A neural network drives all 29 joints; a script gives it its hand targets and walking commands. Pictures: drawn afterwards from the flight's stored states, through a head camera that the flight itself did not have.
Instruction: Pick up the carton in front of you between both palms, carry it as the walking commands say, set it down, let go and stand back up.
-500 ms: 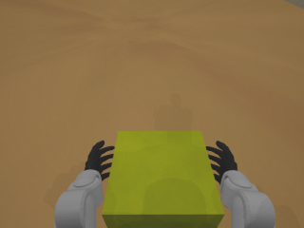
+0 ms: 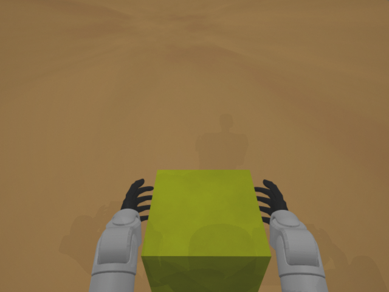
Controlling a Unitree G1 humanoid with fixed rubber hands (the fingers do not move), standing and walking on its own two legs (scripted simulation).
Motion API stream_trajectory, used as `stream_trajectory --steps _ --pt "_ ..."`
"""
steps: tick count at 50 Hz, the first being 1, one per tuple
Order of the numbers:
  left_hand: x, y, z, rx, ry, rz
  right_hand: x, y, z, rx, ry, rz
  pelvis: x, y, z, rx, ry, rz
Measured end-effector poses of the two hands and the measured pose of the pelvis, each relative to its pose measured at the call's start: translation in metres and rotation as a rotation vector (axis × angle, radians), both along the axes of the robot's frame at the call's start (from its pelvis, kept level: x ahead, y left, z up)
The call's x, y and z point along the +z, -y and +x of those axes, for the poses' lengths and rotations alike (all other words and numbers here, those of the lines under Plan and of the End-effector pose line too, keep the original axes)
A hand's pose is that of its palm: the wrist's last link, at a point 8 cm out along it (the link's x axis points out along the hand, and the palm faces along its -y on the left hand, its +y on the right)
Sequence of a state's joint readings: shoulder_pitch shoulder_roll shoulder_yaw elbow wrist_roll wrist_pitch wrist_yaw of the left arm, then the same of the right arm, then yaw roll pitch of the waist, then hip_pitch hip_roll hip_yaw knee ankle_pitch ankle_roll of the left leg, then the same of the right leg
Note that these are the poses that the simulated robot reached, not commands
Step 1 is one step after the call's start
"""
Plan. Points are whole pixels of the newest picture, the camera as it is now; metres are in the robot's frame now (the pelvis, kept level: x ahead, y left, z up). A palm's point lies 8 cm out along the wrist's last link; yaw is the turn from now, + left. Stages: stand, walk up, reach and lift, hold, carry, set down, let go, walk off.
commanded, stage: carry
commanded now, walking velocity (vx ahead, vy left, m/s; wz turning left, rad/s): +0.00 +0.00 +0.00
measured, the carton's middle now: (203, 240) +0.25 +0.00 -0.06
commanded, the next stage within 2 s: hold in 0.90 s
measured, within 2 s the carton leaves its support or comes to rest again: neither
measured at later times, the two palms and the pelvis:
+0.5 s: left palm (129, 216) +0.26 +0.15 +0.04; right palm (278, 216) +0.26 -0.15 +0.04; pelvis -0.02 +0.00 +0.00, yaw +0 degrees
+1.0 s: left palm (123, 223) +0.24 +0.16 +0.04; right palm (277, 224) +0.25 -0.14 +0.04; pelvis -0.03 +0.01 +0.01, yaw +1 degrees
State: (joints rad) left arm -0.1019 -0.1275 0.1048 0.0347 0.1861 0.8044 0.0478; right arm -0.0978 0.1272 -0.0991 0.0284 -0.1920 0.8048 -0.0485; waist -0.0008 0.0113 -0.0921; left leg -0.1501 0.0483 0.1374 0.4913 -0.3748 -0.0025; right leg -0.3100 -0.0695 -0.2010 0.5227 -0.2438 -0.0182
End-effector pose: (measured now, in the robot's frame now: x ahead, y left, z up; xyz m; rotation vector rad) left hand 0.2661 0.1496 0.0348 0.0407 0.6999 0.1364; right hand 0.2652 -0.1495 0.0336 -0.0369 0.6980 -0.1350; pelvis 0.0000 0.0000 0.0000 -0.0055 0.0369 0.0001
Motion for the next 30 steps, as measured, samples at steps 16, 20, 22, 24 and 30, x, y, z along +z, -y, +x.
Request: stream_trajectory --steps 16,20,22,24,30 --pt "0.004 0.001 0.003 -0.006 0.064 0.004 0.004 0.001 0.002 -0.005 0.064 0.000 0.001 -0.001 -0.019 -0.001 -0.003 0.003" --pt "0.004 0.000 0.000 -0.006 0.048 0.007 0.004 0.000 0.000 0.002 0.048 -0.003 0.000 -0.001 -0.020 -0.001 -0.003 0.003" --pt "0.004 -0.001 -0.002 -0.005 0.042 0.007 0.004 -0.001 -0.001 0.004 0.042 -0.004 0.000 -0.001 -0.021 -0.001 -0.001 0.003" --pt "0.003 -0.001 -0.003 -0.005 0.039 0.007 0.003 -0.001 -0.003 0.005 0.039 -0.005 0.000 -0.002 -0.022 -0.001 0.000 0.004" --pt "0.004 -0.002 -0.006 -0.005 0.039 0.006 0.004 -0.002 -0.005 0.004 0.039 -0.006 0.001 -0.002 -0.025 -0.002 0.001 0.004"
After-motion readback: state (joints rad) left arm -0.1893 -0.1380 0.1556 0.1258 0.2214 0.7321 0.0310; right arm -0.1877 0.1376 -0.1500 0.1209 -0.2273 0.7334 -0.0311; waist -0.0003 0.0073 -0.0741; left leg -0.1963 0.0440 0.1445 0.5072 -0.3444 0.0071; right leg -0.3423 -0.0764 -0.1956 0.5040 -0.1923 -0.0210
